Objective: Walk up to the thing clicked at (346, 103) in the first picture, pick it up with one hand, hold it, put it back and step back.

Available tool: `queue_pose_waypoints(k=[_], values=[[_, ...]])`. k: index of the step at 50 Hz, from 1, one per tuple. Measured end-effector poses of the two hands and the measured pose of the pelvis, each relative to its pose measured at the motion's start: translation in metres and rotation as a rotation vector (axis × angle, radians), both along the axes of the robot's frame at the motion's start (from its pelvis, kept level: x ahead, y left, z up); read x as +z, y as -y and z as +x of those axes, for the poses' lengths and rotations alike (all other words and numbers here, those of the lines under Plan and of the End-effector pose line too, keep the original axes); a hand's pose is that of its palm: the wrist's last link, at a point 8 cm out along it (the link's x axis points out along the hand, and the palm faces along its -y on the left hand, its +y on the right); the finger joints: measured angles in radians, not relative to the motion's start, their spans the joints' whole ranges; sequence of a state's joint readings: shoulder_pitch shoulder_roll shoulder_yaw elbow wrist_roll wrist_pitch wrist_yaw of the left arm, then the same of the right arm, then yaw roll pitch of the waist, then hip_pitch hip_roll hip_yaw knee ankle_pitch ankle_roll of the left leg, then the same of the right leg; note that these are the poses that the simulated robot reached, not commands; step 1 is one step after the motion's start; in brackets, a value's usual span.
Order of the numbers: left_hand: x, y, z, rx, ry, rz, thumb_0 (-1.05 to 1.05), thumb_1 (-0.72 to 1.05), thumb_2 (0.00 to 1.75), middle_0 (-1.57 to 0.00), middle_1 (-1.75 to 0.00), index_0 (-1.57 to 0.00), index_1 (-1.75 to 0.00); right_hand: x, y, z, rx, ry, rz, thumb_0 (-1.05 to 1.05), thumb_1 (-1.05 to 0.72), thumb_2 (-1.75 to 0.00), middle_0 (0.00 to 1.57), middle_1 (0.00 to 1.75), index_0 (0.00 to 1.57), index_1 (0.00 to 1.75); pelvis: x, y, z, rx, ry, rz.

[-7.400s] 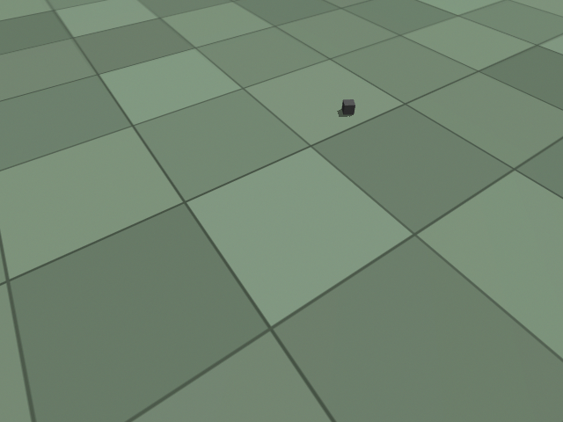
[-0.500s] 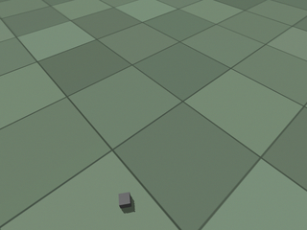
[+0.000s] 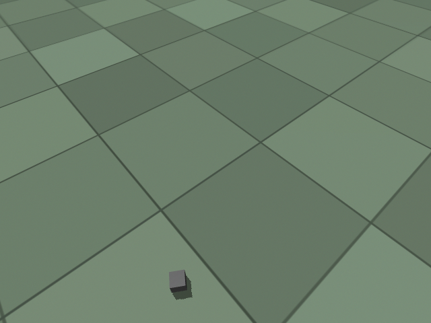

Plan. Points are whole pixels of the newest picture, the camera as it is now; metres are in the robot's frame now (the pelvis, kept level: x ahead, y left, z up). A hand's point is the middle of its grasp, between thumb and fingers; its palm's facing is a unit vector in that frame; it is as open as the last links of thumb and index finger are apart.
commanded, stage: stand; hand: left
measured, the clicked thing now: (178, 281) +0.43 +0.19 -0.75
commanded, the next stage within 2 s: none
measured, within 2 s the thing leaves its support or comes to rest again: neither
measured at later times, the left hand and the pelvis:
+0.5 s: hand out of the picture +0.08 +0.25 -0.16, palm faces -0.03 -0.94 -0.34, open 7.4 cm; pelvis +0.00 +0.00 +0.00, yaw +0 degrees
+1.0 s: hand out of the picture +0.07 +0.25 -0.16, palm faces -0.03 -0.94 -0.34, open 7.4 cm; pelvis +0.00 +0.00 +0.00, yaw +0 degrees
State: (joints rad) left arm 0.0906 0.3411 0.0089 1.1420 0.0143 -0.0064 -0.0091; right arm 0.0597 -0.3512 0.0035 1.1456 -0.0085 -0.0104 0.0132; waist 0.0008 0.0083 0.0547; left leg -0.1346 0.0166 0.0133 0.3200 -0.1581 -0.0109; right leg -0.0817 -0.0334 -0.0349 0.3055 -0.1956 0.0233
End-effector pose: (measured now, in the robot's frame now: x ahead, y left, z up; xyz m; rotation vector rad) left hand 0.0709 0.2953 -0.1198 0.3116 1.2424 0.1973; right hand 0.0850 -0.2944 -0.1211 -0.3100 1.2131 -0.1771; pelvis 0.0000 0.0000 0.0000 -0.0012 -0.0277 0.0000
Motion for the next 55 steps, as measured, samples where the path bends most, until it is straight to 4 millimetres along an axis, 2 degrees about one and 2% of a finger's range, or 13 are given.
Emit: queue_pose_waypoints(k=[28,55], values=[[0.001,0.002,0.001,-0.011,0.008,0.002,0.00,0.90,0.90,-0.20,-0.30,-0.21,-0.30,0.000,0.005,-0.015,-0.012,-0.026,-0.005,0.01,-0.90,-0.90,0.21,0.30,0.20,0.30,0.000,0.003,0.000,0.001,0.005,0.000],[0.000,0.001,-0.003,-0.005,-0.002,0.004,0.00,0.90,0.90,-0.20,-0.30,-0.21,-0.30,0.000,0.004,-0.009,-0.002,-0.018,-0.005,0.01,-0.90,-0.90,0.21,0.30,0.20,0.30,0.000,0.003,0.003,0.001,0.004,-0.001]])
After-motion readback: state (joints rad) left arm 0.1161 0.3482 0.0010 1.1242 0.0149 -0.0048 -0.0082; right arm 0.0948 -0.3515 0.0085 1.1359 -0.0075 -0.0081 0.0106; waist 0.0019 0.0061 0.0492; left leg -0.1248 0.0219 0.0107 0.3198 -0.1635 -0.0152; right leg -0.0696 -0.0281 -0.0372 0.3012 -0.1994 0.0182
